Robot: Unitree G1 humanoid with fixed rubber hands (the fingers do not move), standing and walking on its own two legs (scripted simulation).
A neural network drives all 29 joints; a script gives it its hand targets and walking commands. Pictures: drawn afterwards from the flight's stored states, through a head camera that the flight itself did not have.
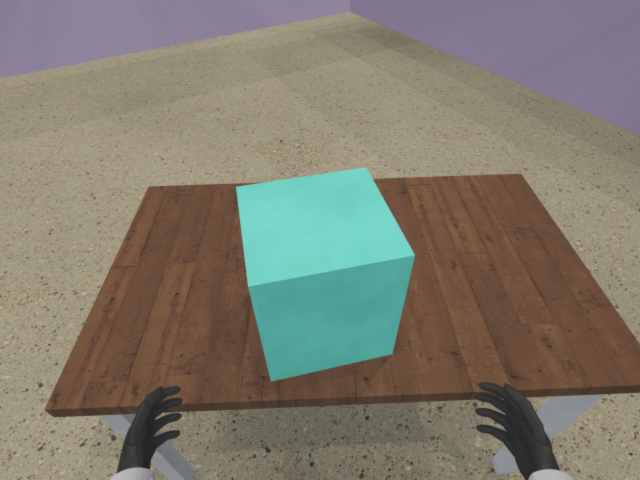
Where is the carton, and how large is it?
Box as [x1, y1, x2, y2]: [236, 167, 414, 381]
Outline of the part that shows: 365,167 236,187 248,288 271,381 392,353 414,254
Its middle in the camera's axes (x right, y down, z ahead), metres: +0.00 +0.06 +0.63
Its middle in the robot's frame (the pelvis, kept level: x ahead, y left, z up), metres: +0.43 +0.04 -0.01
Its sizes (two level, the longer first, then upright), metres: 0.210 0.200 0.250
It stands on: a table, 0.63 m high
